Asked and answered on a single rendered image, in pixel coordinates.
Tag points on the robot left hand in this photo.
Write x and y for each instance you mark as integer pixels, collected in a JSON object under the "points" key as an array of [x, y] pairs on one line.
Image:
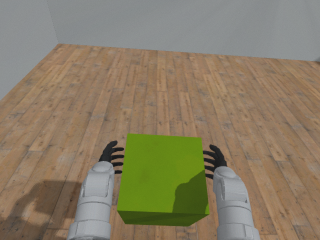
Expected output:
{"points": [[106, 155]]}

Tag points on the robot left forearm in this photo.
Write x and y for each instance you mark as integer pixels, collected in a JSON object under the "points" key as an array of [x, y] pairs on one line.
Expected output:
{"points": [[94, 204]]}

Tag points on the carton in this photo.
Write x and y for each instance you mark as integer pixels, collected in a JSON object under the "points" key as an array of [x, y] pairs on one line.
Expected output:
{"points": [[163, 181]]}

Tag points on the robot right forearm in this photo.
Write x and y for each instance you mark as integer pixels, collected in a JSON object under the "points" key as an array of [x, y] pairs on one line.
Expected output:
{"points": [[233, 207]]}

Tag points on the robot right hand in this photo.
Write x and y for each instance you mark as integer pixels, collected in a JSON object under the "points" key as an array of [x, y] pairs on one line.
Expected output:
{"points": [[218, 162]]}

